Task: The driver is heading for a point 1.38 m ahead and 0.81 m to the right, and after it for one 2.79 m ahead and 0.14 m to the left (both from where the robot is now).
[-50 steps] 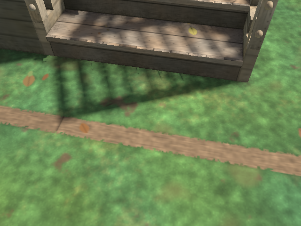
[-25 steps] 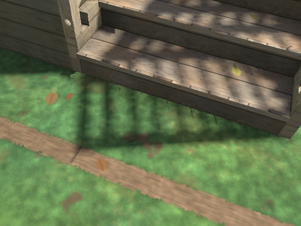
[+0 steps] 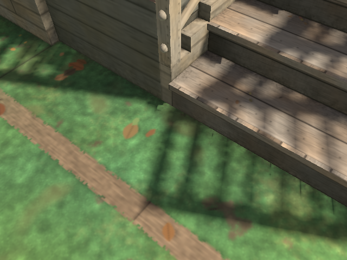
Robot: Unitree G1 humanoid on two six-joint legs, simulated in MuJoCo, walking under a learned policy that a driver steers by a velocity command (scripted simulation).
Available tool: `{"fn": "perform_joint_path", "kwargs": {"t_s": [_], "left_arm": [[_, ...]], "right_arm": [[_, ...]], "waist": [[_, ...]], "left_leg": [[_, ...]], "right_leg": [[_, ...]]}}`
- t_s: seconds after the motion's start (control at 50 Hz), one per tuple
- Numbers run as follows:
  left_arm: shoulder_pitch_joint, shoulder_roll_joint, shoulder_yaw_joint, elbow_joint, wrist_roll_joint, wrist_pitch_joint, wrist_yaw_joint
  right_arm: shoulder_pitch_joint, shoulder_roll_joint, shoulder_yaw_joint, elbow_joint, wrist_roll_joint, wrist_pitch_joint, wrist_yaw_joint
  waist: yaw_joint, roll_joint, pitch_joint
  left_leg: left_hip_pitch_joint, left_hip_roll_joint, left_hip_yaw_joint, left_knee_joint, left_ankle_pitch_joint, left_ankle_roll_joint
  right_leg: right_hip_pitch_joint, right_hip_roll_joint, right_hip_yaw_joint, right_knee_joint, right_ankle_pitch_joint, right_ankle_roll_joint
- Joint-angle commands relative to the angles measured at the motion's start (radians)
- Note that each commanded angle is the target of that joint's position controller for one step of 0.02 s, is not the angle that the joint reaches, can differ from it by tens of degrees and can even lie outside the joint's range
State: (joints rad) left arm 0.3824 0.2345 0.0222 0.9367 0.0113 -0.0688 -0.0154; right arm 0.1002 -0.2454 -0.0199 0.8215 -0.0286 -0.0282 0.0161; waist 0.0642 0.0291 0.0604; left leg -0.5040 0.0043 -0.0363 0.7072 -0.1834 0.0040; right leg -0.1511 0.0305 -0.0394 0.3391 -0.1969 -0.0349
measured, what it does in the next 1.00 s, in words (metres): steps on the spot, turning right: left foot, then right foot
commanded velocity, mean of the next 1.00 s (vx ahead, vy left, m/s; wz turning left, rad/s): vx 0.04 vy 0.00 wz -0.50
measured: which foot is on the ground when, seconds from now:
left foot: up 0.00-0.06, down 0.08-0.52, up 0.54-1.00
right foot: down 0.00-0.08, up 0.10-0.50, down 0.52-1.00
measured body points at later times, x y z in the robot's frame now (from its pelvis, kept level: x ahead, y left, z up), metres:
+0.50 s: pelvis +0.02 +0.01 -0.01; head +0.04 -0.01 +0.43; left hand +0.21 +0.24 -0.13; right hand +0.05 -0.28 -0.14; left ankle +0.11 +0.11 -0.75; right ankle -0.02 -0.08 -0.74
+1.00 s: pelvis +0.01 +0.01 -0.01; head +0.04 -0.01 +0.44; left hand +0.25 +0.20 -0.12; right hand -0.01 -0.30 -0.11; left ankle +0.08 +0.11 -0.73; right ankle -0.01 -0.08 -0.75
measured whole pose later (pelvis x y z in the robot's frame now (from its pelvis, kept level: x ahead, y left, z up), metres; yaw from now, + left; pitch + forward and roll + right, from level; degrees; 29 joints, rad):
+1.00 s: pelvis +0.01 +0.01 -0.01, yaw -35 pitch +1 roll +1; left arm 0.25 0.30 0.08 0.72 0.02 0.05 -0.01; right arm 0.15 -0.27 -0.04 0.72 0.00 0.03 -0.03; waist 0.04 -0.02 0.05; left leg -0.33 -0.06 -0.06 0.66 -0.39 -0.01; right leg -0.29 0.14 0.21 0.47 -0.19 -0.06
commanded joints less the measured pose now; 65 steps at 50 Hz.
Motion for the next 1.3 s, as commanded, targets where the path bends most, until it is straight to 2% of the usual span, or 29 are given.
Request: {"fn": "perform_joint_path", "kwargs": {"t_s": [0.02, 0.06, 0.08, 0.1, 0.12, 0.14, 0.16, 0.2, 0.26, 0.36, 0.44, 0.48, 0.5, 0.52, 0.54, 0.56, 0.6, 0.66, 0.84, 0.94, 1.0, 1.02, 1.04, 1.06, 1.08, 1.1, 1.12, 1.16, 1.3], "left_arm": [[-0.050, 0.179, 0.042, -0.065, -0.006, 0.004, 0.006], [-0.065, 0.174, 0.047, -0.075, -0.016, 0.017, 0.012], [-0.044, 0.141, 0.041, -0.088, -0.019, 0.017, 0.014], [0.005, 0.066, 0.026, -0.116, -0.016, 0.021, 0.018], [0.079, 0.070, 0.031, -0.105, -0.022, 0.045, 0.032], [0.064, 0.134, 0.048, -0.089, 0.000, 0.066, 0.036], [0.022, 0.127, 0.055, -0.090, 0.009, 0.080, 0.032], [-0.004, 0.114, 0.062, -0.097, 0.012, 0.102, 0.024], [-0.007, 0.101, 0.067, -0.108, 0.010, 0.126, 0.018], [-0.108, 0.080, 0.055, -0.170, 0.010, 0.153, -0.007], [-0.144, 0.098, 0.052, -0.213, 0.001, 0.150, -0.019], [-0.108, 0.094, 0.052, -0.216, -0.001, 0.139, -0.020], [-0.074, 0.107, 0.055, -0.206, -0.001, 0.130, -0.018], [-0.063, 0.163, 0.067, -0.207, 0.010, 0.117, -0.009], [-0.083, 0.327, 0.102, -0.248, 0.010, 0.112, -0.004], [-0.020, 0.312, 0.109, -0.226, 0.022, 0.114, 0.010], [-0.147, 0.225, 0.084, -0.241, 0.008, 0.116, 0.023], [-0.193, 0.179, 0.072, -0.273, -0.006, 0.108, 0.018], [-0.081, 0.223, 0.091, -0.265, 0.004, 0.105, 0.020], [-0.120, 0.237, 0.099, -0.280, 0.009, 0.111, 0.008], [-0.181, 0.232, 0.100, -0.287, 0.000, 0.115, 0.003], [-0.205, 0.218, 0.096, -0.293, -0.009, 0.114, 0.006], [-0.175, 0.162, 0.082, -0.301, -0.016, 0.109, 0.009], [-0.108, 0.117, 0.073, -0.310, -0.016, 0.104, 0.015], [-0.128, 0.215, 0.097, -0.293, 0.024, 0.109, 0.019], [-0.127, 0.229, 0.106, -0.279, 0.022, 0.113, 0.014], [-0.109, 0.216, 0.105, -0.258, 0.020, 0.121, 0.006], [-0.083, 0.197, 0.100, -0.243, 0.010, 0.133, -0.016], [-0.176, 0.130, 0.060, -0.259, 0.000, 0.144, -0.012]], "right_arm": [[0.081, -0.069, -0.006, -0.024, 0.010, -0.008, -0.019], [0.130, -0.092, -0.013, -0.010, 0.002, -0.022, -0.036], [0.164, -0.140, -0.025, -0.008, -0.011, -0.033, -0.047], [0.201, -0.203, -0.033, -0.027, -0.018, -0.037, -0.054], [0.213, -0.241, -0.054, -0.023, 0.020, -0.012, -0.053], [0.193, -0.178, -0.043, -0.042, 0.031, -0.001, -0.052], [0.133, -0.123, -0.027, -0.053, 0.027, 0.002, -0.056], [0.052, -0.088, -0.017, -0.073, 0.011, 0.007, -0.068], [0.064, -0.090, -0.021, -0.072, 0.006, 0.002, -0.071], [0.080, -0.116, -0.035, -0.065, -0.001, 0.011, -0.065], [0.092, -0.165, -0.056, -0.063, -0.008, 0.024, -0.048], [0.080, -0.188, -0.067, -0.064, 0.002, 0.032, -0.044], [0.099, -0.186, -0.071, -0.056, 0.003, 0.039, -0.042], [0.142, -0.147, -0.068, -0.050, -0.001, 0.048, -0.035], [0.114, -0.069, -0.046, -0.122, 0.005, 0.059, -0.043], [0.009, -0.116, -0.052, -0.135, -0.007, 0.073, -0.051], [0.068, -0.111, -0.055, -0.109, 0.021, 0.071, -0.041], [0.127, -0.138, -0.068, -0.076, -0.006, 0.060, -0.028], [0.044, -0.115, -0.052, -0.138, 0.011, 0.067, -0.038], [0.056, -0.120, -0.044, -0.163, 0.026, 0.055, -0.046], [0.128, -0.115, -0.039, -0.157, 0.031, 0.042, -0.057], [0.168, -0.122, -0.041, -0.148, 0.025, 0.035, -0.065], [0.168, -0.196, -0.055, -0.155, 0.011, 0.030, -0.076], [0.085, -0.283, -0.067, -0.194, 0.009, 0.036, -0.075], [0.098, -0.260, -0.069, -0.188, -0.001, 0.042, -0.065], [0.064, -0.186, -0.048, -0.198, 0.006, 0.041, -0.058], [0.016, -0.146, -0.037, -0.204, 0.009, 0.040, -0.053], [-0.001, -0.136, -0.033, -0.215, 0.005, 0.037, -0.058], [0.118, -0.162, -0.047, -0.156, 0.008, 0.026, -0.046]], "waist": [[-0.070, -0.160, -0.100], [-0.102, -0.122, -0.092], [-0.099, -0.045, -0.125], [-0.078, 0.135, -0.190], [-0.088, 0.256, -0.261], [-0.085, 0.127, -0.213], [-0.065, 0.081, -0.135], [-0.027, 0.097, -0.091], [-0.022, 0.084, -0.117], [-0.053, 0.119, -0.110], [-0.071, 0.132, -0.126], [-0.041, 0.110, -0.134], [-0.027, 0.063, -0.129], [-0.032, -0.117, -0.087], [-0.041, -0.382, -0.022], [0.021, -0.229, 0.003], [-0.074, -0.155, 0.011], [-0.085, -0.141, -0.090], [-0.020, -0.148, -0.089], [-0.033, -0.155, -0.108], [-0.084, -0.152, -0.113], [-0.112, -0.133, -0.110], [-0.090, 0.004, -0.119], [-0.042, 0.205, -0.106], [-0.063, 0.140, -0.087], [-0.037, 0.077, -0.065], [-0.017, 0.056, -0.037], [-0.018, 0.115, -0.053], [-0.087, 0.132, -0.086]], "left_leg": [[0.203, -0.037, 0.039, -0.103, 0.047, -0.003], [0.324, -0.021, 0.022, -0.265, 0.136, 0.016], [0.426, 0.093, -0.070, -0.301, 0.270, 0.039], [0.543, 0.343, -0.258, -0.288, 0.629, 0.093], [0.539, 0.448, -0.359, -0.314, 0.679, 0.242], [0.486, 0.406, -0.334, -0.356, 0.533, 0.264], [0.409, 0.348, -0.258, -0.388, 0.425, 0.240], [0.319, 0.278, -0.136, -0.431, 0.358, 0.205], [0.301, 0.264, -0.048, -0.424, 0.389, 0.222], [0.298, 0.280, 0.009, -0.434, 0.157, 0.218], [0.289, 0.314, 0.027, -0.389, 0.132, 0.205], [0.260, 0.310, 0.062, -0.323, 0.121, 0.161], [0.205, 0.289, 0.102, -0.256, 0.063, 0.106], [0.098, 0.211, 0.189, -0.072, -0.101, 0.024], [-0.171, 0.011, 0.224, 0.107, -0.449, -0.058], [-0.136, 0.024, 0.060, 0.285, -0.424, -0.048], [-0.103, 0.037, 0.004, 0.319, -0.235, -0.032], [-0.078, 0.009, 0.017, 0.387, -0.156, -0.032], [-0.068, -0.015, -0.016, 0.160, -0.214, -0.046], [0.086, -0.059, -0.020, 0.024, -0.241, -0.018], [0.261, -0.079, -0.020, -0.201, -0.161, 0.004], [0.369, -0.054, -0.031, -0.352, -0.067, 0.012], [0.463, 0.124, -0.192, -0.464, -0.113, 0.053], [0.494, 0.367, -0.459, -0.513, -0.019, 0.151], [0.360, 0.407, -0.436, -0.471, 0.106, 0.240], [0.315, 0.351, -0.351, -0.459, 0.157, 0.240], [0.281, 0.279, -0.241, -0.449, 0.178, 0.209], [0.325, 0.203, -0.126, -0.424, 0.266, 0.184], [0.457, 0.228, -0.095, -0.360, 0.368, 0.214]], "right_leg": [[-0.045, -0.207, 0.176, 0.019, 0.616, -0.133], [-0.091, -0.178, 0.218, 0.109, 0.413, -0.089], [-0.147, -0.128, 0.206, 0.206, 0.241, -0.053], [-0.250, -0.027, 0.115, 0.416, -0.202, -0.017], [-0.321, 0.060, 0.024, 0.618, -0.498, -0.013], [-0.362, 0.017, 0.057, 0.744, -0.470, -0.010], [-0.377, -0.008, 0.070, 0.778, -0.397, -0.001], [-0.348, -0.038, 0.067, 0.785, -0.293, 0.032], [-0.320, -0.027, 0.044, 0.810, -0.240, 0.059], [-0.278, -0.051, 0.017, 0.592, -0.222, 0.055], [-0.175, -0.036, -0.034, 0.428, -0.252, 0.022], [-0.077, -0.021, -0.057, 0.267, -0.178, -0.007], [0.004, -0.011, -0.036, 0.141, -0.104, -0.025], [0.042, -0.123, 0.167, -0.046, -0.107, -0.052], [0.024, -0.419, 0.605, -0.127, 0.075, -0.169], [-0.060, -0.419, 0.547, -0.108, 0.189, -0.245], [-0.092, -0.270, 0.368, -0.083, 0.136, -0.191], [0.005, -0.198, 0.304, -0.031, 0.334, -0.175], [0.081, -0.206, 0.456, 0.004, 0.267, -0.216], [0.007, -0.178, 0.537, 0.036, 0.331, -0.195], [-0.061, -0.130, 0.567, 0.064, 0.300, -0.134], [-0.130, -0.089, 0.549, 0.097, 0.200, -0.085], [-0.238, -0.007, 0.454, 0.218, -0.048, -0.022], [-0.404, 0.172, 0.218, 0.424, -0.353, 0.022], [-0.380, 0.103, 0.171, 0.630, -0.389, 0.035], [-0.352, 0.078, 0.178, 0.718, -0.338, 0.038], [-0.340, 0.069, 0.167, 0.783, -0.275, 0.045], [-0.360, 0.069, 0.137, 0.848, -0.217, 0.068], [-0.302, 0.049, 0.111, 0.546, -0.269, 0.083]]}}
Velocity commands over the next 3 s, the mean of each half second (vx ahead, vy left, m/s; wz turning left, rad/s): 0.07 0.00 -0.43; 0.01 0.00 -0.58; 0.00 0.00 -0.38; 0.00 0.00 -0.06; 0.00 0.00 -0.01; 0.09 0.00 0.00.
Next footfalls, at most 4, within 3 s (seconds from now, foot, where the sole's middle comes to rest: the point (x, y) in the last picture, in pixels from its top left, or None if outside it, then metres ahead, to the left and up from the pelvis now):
0.08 left None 0.15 0.10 -0.78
0.52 right None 0.02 -0.09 -0.78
1.04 left None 0.11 0.07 -0.78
1.44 right None -0.06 -0.07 -0.78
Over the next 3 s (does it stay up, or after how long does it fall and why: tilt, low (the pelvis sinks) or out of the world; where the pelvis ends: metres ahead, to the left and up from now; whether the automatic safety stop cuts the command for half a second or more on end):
stays up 0.01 0.01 -0.01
